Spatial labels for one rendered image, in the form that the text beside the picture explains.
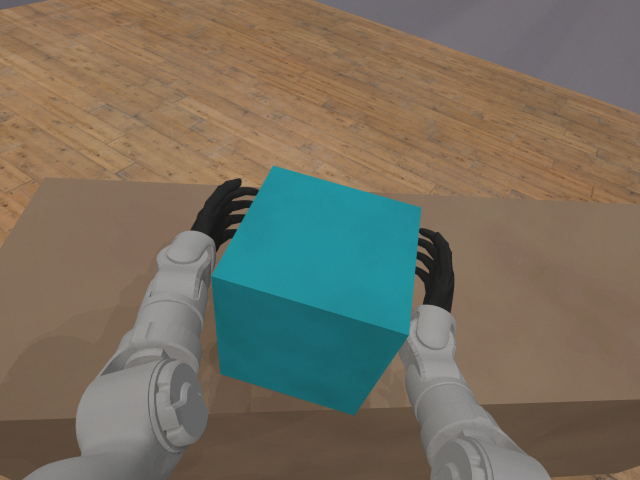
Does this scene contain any carton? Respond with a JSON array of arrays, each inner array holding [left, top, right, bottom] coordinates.
[[211, 166, 421, 415]]

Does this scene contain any robot right upper arm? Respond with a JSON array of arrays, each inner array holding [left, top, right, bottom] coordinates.
[[430, 436, 551, 480]]

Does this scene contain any robot left hand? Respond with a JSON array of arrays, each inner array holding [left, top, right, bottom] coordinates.
[[190, 178, 259, 252]]

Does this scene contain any robot left upper arm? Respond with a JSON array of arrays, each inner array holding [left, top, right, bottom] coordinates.
[[22, 358, 208, 480]]

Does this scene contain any pedestal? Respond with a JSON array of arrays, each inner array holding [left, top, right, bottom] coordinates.
[[0, 177, 640, 480]]

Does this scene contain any left robot forearm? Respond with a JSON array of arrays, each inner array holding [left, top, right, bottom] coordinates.
[[76, 231, 216, 450]]

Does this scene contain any robot right hand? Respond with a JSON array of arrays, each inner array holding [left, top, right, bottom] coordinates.
[[415, 228, 454, 313]]

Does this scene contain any right robot forearm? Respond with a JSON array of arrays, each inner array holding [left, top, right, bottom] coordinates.
[[398, 305, 528, 469]]

